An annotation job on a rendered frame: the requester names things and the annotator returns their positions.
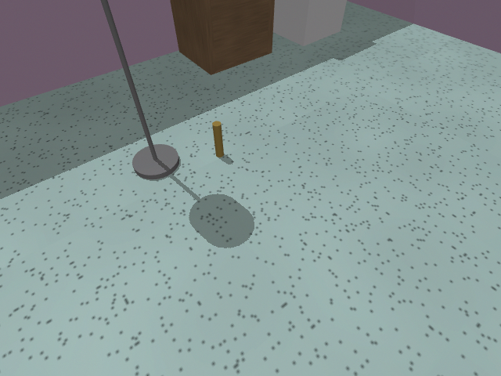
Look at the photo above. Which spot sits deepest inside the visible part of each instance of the floor lamp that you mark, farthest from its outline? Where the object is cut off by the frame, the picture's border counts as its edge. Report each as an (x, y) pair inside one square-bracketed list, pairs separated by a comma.
[(154, 161)]

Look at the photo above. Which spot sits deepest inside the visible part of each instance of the can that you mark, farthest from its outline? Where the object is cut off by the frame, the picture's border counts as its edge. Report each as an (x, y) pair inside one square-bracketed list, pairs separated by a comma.
[(217, 130)]

